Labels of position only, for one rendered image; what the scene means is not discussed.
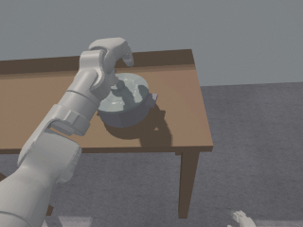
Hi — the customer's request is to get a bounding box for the left robot hand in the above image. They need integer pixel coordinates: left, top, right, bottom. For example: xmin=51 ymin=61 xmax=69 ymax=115
xmin=88 ymin=37 xmax=134 ymax=86

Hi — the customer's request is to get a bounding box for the knob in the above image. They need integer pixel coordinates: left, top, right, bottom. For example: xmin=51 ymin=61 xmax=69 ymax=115
xmin=111 ymin=79 xmax=126 ymax=93

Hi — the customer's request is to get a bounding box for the lid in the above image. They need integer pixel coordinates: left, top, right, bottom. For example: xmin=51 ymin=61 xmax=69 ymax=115
xmin=97 ymin=73 xmax=149 ymax=114

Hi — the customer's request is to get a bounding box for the table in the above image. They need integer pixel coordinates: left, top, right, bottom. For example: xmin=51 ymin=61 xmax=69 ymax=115
xmin=0 ymin=48 xmax=214 ymax=218

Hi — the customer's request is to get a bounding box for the left robot forearm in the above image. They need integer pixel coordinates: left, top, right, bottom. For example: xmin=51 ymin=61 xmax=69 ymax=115
xmin=17 ymin=44 xmax=116 ymax=167

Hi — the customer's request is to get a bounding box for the right robot hand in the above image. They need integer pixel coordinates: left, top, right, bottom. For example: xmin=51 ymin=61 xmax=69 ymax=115
xmin=226 ymin=207 xmax=257 ymax=227

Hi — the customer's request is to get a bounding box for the left robot upper arm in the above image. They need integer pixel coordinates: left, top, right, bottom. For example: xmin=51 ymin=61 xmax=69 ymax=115
xmin=0 ymin=128 xmax=82 ymax=227

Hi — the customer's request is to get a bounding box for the pot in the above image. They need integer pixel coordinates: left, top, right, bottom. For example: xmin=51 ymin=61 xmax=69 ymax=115
xmin=98 ymin=92 xmax=158 ymax=128

